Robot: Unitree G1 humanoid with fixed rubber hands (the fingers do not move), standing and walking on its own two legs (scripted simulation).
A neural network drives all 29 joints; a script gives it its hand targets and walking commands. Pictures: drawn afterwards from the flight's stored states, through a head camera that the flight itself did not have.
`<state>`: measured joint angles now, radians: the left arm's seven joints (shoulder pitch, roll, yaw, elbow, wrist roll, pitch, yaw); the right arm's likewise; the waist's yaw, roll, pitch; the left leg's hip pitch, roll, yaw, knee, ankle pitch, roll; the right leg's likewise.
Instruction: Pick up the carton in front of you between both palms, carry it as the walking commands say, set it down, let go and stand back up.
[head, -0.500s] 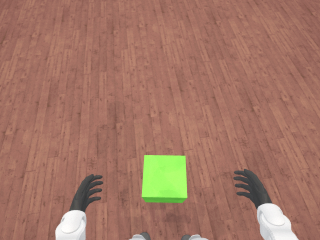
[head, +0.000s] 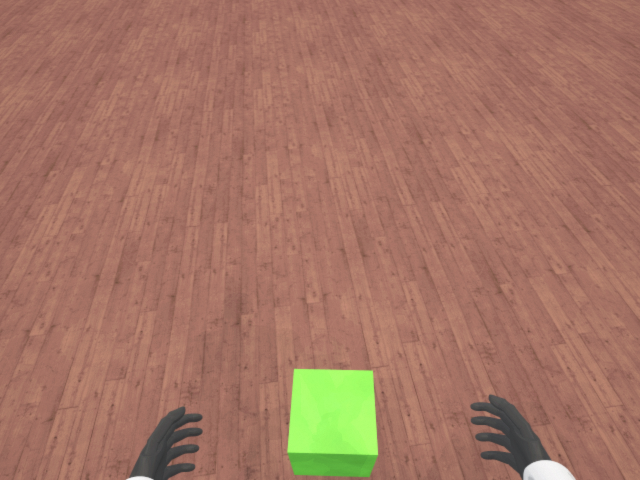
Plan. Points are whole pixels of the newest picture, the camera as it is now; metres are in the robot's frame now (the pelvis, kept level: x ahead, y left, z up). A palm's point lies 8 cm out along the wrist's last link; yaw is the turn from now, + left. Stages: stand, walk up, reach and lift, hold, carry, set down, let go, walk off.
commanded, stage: let go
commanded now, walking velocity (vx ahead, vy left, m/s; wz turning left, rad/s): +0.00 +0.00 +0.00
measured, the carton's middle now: (332, 424) +0.38 +0.00 -0.65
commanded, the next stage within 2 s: stand in 0.08 s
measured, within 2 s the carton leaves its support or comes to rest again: neither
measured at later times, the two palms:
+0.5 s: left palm out of the picture +0.13 +0.29 -0.09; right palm (570, 477) +0.15 -0.28 -0.08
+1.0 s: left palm out of the picture +0.11 +0.30 -0.10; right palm out of the picture +0.12 -0.29 -0.09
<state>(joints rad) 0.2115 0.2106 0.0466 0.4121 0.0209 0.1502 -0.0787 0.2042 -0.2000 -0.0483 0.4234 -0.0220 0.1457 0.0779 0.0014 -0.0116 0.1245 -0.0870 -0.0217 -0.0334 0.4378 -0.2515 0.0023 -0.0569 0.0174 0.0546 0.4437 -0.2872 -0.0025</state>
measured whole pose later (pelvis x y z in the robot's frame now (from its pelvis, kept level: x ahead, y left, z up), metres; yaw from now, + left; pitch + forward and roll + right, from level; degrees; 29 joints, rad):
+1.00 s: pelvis +0.01 +0.01 +0.00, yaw +0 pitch -2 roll +0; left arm 0.17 0.36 0.02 0.88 0.03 0.00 0.02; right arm 0.15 -0.36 -0.02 0.90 -0.03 -0.01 -0.02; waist 0.00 -0.01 0.01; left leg -0.15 -0.02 -0.04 0.43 -0.25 0.01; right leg -0.10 0.01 0.05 0.40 -0.27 0.01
